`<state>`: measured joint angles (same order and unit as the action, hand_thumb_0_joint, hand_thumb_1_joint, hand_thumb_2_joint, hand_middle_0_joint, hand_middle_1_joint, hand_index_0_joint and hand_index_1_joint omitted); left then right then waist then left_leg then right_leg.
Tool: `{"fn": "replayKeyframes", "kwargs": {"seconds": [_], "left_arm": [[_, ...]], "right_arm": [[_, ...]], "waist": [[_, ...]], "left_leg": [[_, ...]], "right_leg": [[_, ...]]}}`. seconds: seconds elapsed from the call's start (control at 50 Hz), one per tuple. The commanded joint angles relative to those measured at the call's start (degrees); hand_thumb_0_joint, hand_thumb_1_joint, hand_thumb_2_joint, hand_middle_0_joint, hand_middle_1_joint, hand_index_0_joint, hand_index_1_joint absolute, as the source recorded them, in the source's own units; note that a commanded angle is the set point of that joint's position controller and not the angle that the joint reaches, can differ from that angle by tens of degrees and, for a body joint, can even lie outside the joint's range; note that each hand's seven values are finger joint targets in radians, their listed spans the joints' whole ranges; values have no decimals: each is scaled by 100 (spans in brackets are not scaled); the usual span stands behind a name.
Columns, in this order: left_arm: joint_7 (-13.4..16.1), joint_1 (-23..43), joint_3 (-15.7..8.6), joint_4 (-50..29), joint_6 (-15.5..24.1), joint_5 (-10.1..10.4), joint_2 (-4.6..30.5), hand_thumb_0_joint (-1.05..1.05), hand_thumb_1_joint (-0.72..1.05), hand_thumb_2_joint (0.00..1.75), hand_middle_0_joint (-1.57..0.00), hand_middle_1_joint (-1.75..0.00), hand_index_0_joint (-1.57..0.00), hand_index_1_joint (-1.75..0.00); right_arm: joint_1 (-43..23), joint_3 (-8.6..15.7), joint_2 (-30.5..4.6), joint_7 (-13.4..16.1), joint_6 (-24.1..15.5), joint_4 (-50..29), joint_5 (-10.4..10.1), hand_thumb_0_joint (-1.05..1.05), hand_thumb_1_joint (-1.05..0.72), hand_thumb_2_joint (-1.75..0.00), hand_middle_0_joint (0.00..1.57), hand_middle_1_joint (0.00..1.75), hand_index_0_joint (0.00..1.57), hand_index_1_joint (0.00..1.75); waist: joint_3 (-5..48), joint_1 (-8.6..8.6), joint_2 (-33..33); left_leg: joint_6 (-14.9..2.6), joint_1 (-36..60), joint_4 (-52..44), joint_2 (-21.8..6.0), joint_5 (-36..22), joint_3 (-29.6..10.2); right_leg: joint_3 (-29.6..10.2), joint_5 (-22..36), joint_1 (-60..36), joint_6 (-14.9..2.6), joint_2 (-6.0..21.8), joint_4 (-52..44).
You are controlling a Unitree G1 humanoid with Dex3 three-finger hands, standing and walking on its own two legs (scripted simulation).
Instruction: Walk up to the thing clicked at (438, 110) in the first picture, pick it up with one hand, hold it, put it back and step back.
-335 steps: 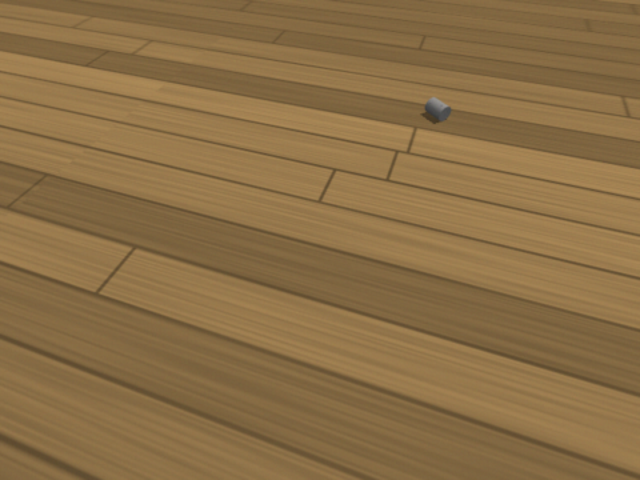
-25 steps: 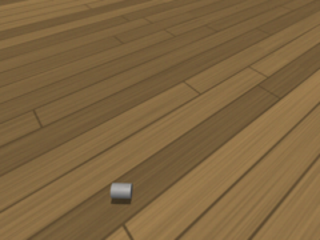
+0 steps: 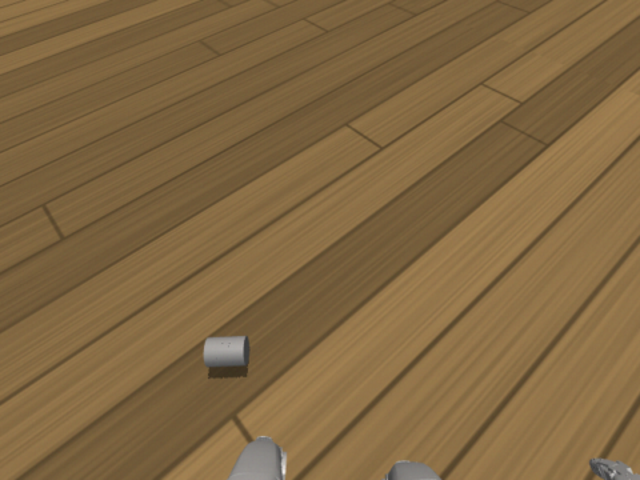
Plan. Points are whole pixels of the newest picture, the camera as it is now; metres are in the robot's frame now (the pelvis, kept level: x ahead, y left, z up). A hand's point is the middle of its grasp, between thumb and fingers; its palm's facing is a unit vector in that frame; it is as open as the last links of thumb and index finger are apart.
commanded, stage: walk up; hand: left
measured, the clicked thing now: (227, 351) +0.54 +0.32 -0.69
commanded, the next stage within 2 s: none
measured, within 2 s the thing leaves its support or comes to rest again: neither
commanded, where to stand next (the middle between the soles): +0.11 +0.04 m, yaw +3 degrees
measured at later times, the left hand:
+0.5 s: hand out of the picture +0.05 +0.42 -0.13, palm faces +0.04 -0.85 -0.52, open 7.4 cm
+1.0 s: hand out of the picture +0.14 +0.28 -0.14, palm faces -0.06 -0.92 -0.39, open 7.4 cm
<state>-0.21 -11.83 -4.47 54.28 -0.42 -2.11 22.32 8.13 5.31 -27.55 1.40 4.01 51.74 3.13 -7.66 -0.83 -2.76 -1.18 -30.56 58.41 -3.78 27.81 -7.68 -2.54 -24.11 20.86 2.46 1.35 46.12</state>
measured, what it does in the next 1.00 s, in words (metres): steps on the spot: left foot, then right foot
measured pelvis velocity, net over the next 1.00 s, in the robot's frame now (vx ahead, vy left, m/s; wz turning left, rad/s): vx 0.00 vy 0.02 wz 0.02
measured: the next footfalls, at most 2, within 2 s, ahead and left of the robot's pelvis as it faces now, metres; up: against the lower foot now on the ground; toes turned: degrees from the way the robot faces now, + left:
left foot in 0.34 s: +0.07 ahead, +0.22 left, +0.00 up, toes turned +5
right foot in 0.86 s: +0.12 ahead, -0.11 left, +0.00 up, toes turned +4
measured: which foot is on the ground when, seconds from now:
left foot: up 0.00-0.32, down 0.34-0.88, up 0.90-1.00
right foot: down 0.00-0.36, up 0.38-0.84, down 0.86-1.00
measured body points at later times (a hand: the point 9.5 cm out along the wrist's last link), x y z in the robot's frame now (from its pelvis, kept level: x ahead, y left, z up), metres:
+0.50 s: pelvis +0.02 +0.09 +0.00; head +0.06 +0.10 +0.45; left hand +0.05 +0.46 -0.10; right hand +0.14 -0.22 -0.11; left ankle +0.03 +0.22 -0.70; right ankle +0.04 -0.07 -0.64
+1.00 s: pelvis +0.00 +0.02 +0.00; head +0.08 +0.01 +0.44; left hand +0.14 +0.33 -0.12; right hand +0.11 -0.32 -0.12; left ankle -0.01 +0.18 -0.63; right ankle +0.07 -0.11 -0.70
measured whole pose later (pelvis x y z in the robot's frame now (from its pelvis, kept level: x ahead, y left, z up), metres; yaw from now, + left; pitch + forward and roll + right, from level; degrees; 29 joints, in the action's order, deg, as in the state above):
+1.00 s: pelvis +0.00 +0.02 +0.00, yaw +1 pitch -2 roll +1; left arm -0.3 -3.2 -2.7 46.7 -2.1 -1.2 20.8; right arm 7.7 3.2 -26.2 3.5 1.4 47.4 -1.5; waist -13.8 -1.6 -0.6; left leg -0.6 -31.0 72.6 2.3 32.5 -7.3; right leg -4.0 -18.4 27.3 0.3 -0.1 47.8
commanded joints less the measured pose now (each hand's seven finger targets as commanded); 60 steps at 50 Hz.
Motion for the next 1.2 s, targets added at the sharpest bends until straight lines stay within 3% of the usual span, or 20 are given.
{"fn": "replayKeyframes", "kwargs": {"seconds": [0.0, 0.08, 0.24, 0.28, 0.32, 0.34, 0.36, 0.38, 0.44, 0.5, 0.56, 0.72, 0.82, 0.84, 0.86, 0.88, 0.94, 1.04, 1.1, 1.18], "left_arm": [[610, -254, -644, -421, 368, 46, 2460, 0, 90, 90, -20, -30, -20, -30], [654, -699, -608, -475, 500, 47, 2043, 0, 90, 90, -20, -30, -20, -30], [555, -941, -602, -774, 614, -40, 2247, 0, 90, 90, -20, -30, -20, -30], [503, -421, -535, -878, 570, -41, 2275, 0, 90, 90, -20, -30, -20, -30], [429, -397, -228, -887, 421, -14, 1508, 0, 90, 90, -20, -30, -20, -30], [423, -578, -52, -1000, 417, 84, 931, 0, 90, 90, -20, -30, -20, -30], [499, -78, -121, -1025, 424, 105, 1423, 0, 90, 90, -20, -30, -20, -30], [512, 184, -149, -1002, 434, 73, 1724, 0, 90, 90, -20, -30, -20, -30], [273, -317, -241, -586, 213, 66, 1617, 0, 90, 90, -20, -30, -20, -30], [-5, -298, -463, -1043, -254, -150, 1674, 0, 90, 90, -20, -30, -20, -30], [-30, -300, -474, -1228, -386, -7, 1470, 0, 90, 90, -20, -30, -20, -30], [50, 464, -321, -1408, -288, 216, 1323, 0, 90, 90, -20, -30, -20, -30], [56, -124, -375, -848, -89, 151, 1285, 0, 90, 90, -20, -30, -20, -30], [59, -109, -493, -896, -32, 45, 1664, 0, 90, 90, -20, -30, -20, -30], [46, -13, -590, -1131, -66, 46, 2139, 0, 90, 90, -20, -30, -20, -30], [84, 118, -559, -1235, -89, 50, 2217, 0, 90, 90, -20, -30, -20, -30], [220, 710, -340, -1164, -7, 107, 1556, 0, 90, 90, -20, -30, -20, -30], [440, -340, -546, -829, 332, 63, 1854, 0, 90, 90, -20, -30, -20, -30], [455, -490, -647, -834, 473, 39, 2002, 0, 90, 90, -20, -30, -20, -30], [307, 174, -585, -969, 413, -63, 1965, 0, 90, 90, -20, -30, -20, -30]], "right_arm": [[198, 306, -1034, -270, 75, -683, 93, 0, -90, -90, 20, 30, 20, 30], [215, 439, -915, -415, 115, -806, 115, 0, -90, -90, 20, 30, 20, 30], [-152, 495, -840, -698, -24, -1088, 42, 0, -90, -90, 20, 30, 20, 30], [409, 520, -770, -693, -58, -888, -45, 0, -90, -90, 20, 30, 20, 30], [1492, 597, -872, -532, -196, -340, -120, 0, -90, -90, 20, 30, 20, 30], [1708, 623, -1334, -446, -300, -444, -34, 0, -90, -90, 20, 30, 20, 30], [1408, 680, -1975, -414, -332, -604, -207, 0, -90, -90, 20, 30, 20, 30], [1118, 669, -1948, -374, -387, -647, -218, 0, -90, -90, 20, 30, 20, 30], [1039, 409, -1461, -3, -777, -489, -323, 0, -90, -90, 20, 30, 20, 30], [1381, 499, -1569, 430, -817, -358, -348, 0, -90, -90, 20, 30, 20, 30], [1052, 429, -1435, 534, -844, -558, -267, 0, -90, -90, 20, 30, 20, 30], [751, 334, -1295, 403, -697, -806, -174, 0, -90, -90, 20, 30, 20, 30], [275, 149, -1133, 206, -423, -954, -301, 0, -90, -90, 20, 30, 20, 30], [676, 39, -847, 188, -407, -925, -327, 0, -90, -90, 20, 30, 20, 30], [665, -49, -551, 267, -415, -1045, -418, 0, -90, -90, 20, 30, 20, 30], [290, 73, -754, 393, -382, -1005, -393, 0, -90, -90, 20, 30, 20, 30], [649, 76, -928, 265, -341, -599, -531, 0, -90, -90, 20, 30, 20, 30], [528, 215, -1077, -125, -160, -798, 9, 0, -90, -90, 20, 30, 20, 30], [504, 278, -1129, -390, -184, -897, 107, 0, -90, -90, 20, 30, 20, 30], [1022, 264, -821, -548, -267, -594, -70, 0, -90, -90, 20, 30, 20, 30]], "waist": [[681, 14, 543], [699, 185, 869], [389, 330, 1626], [527, -98, 1909], [979, -613, 329], [950, -672, -1161], [786, -686, -1214], [353, -510, -389], [274, -22, 487], [363, 79, 329], [412, 183, -363], [874, -125, -1179], [1399, 335, -838], [1546, 298, 171], [1711, 384, 1623], [1639, 476, 1699], [1396, 45, 828], [1045, 418, 907], [817, 410, 1445], [614, 69, 2118]], "left_leg": [[77, -1199, 1398, 187, -221, -720], [235, -1021, 1590, 290, -665, -566], [168, -112, -560, 8, 214, 447], [9, 1126, -1278, 143, 160, 877], [22, 3006, -2339, 645, -475, 1141], [-459, 2970, -3404, -544, 271, -1271], [-1390, 1966, -4137, -1773, 615, -3505], [-1681, 1573, -4187, -1926, 647, -3580], [-1075, 2206, -3058, -1556, -2011, -2086], [-1074, 2236, -2529, -1566, -4651, -1442], [-1231, 1707, -2500, -1479, -5532, -817], [-1214, 2392, -2119, -1193, -5056, -203], [-625, 1353, -636, -499, -3878, 525], [-309, 335, 96, -169, -2479, 624], [-58, -675, 1211, 729, 598, 716], [-38, -184, 1841, 664, 1583, 28], [36, -82, 1864, 608, 412, -229], [104, -1126, 1304, 269, -127, -154], [112, -1210, 592, 74, 197, 42], [-67, 876, -868, 324, 573, 814]], "right_leg": [[-2074, 1272, -990, -1130, 1791, -2115], [-1454, 2048, -1193, -1345, 1709, -1789], [-1020, 642, -604, -1562, 1630, -1801], [-717, 1123, 192, -1388, 1535, -1482], [271, 1118, 1182, -911, 720, 849], [410, -203, 2077, -497, 103, 2181], [-9, -1401, 2228, -484, -109, 2402], [-552, -1124, 2228, -501, 74, 2789], [-689, -218, 2204, -438, 497, 2396], [-862, -197, 2223, -248, 333, 2846], [-1021, -37, 1876, -205, -71, 3285], [-624, -169, 1686, -124, -178, 1682], [406, 1423, -811, -272, -324, -1570], [-423, 3385, -1716, -492, 216, -1250], [-2527, 5159, -1805, -1650, 1750, -1293], [-3225, 4706, -823, -2240, 2203, -1667], [-1871, 3149, -658, -1648, 1318, -1167], [-2853, -1486, -1552, -1604, 1568, -2164], [-2841, -2092, -1427, -1652, 1634, -2300], [-1562, -1807, 668, -1328, 1165, -2434]]}}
